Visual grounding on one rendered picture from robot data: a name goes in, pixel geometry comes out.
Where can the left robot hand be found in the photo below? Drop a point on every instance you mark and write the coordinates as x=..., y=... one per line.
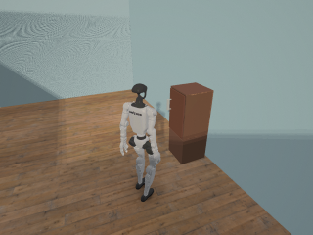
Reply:
x=123, y=147

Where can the left robot forearm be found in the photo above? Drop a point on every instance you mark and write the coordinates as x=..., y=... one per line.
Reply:
x=123, y=133

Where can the robot right shin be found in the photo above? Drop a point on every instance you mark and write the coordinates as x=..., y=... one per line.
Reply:
x=148, y=181

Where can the right robot upper arm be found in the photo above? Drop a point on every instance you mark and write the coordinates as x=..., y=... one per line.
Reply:
x=152, y=114

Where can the left robot foot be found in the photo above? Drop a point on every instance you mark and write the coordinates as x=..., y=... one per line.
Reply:
x=138, y=185

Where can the cupboard door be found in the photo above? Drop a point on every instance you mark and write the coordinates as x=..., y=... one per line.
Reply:
x=176, y=112

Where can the handle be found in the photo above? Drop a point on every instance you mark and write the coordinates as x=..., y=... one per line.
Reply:
x=167, y=104

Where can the right robot forearm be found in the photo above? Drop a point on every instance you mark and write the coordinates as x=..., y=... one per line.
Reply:
x=153, y=141

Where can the right robot hand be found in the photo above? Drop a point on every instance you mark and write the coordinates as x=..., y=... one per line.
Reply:
x=156, y=158

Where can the left robot upper arm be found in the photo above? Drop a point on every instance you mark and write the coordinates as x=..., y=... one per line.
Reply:
x=125, y=114

